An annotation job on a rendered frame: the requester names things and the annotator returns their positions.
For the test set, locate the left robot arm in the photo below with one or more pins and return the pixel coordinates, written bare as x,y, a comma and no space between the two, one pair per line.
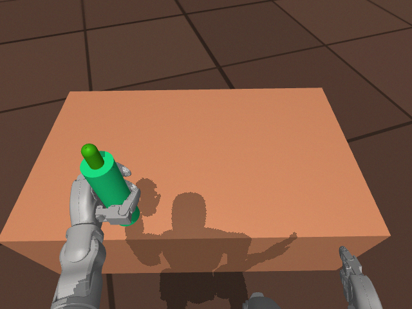
81,258

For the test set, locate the bottle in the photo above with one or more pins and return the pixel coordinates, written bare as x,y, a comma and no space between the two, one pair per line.
102,173

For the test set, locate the right robot hand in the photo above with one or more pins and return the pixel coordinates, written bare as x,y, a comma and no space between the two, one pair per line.
357,288

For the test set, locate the left robot hand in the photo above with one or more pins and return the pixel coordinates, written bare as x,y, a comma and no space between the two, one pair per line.
86,206

